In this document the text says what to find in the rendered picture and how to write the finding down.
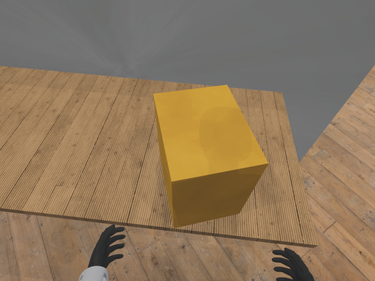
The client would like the right robot hand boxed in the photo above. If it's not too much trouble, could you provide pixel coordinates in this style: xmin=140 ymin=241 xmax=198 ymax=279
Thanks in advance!
xmin=272 ymin=248 xmax=314 ymax=281

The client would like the table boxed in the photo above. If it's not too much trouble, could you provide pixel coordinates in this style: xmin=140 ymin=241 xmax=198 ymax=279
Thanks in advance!
xmin=0 ymin=66 xmax=318 ymax=248

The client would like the carton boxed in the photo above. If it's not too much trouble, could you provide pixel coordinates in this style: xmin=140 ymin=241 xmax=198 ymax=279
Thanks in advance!
xmin=153 ymin=85 xmax=268 ymax=228

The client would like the robot left forearm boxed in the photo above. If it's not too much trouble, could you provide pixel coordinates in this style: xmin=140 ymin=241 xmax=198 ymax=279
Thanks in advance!
xmin=79 ymin=266 xmax=108 ymax=281

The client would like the left robot hand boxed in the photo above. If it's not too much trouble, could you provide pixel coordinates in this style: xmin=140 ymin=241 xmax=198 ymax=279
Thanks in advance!
xmin=88 ymin=224 xmax=125 ymax=268

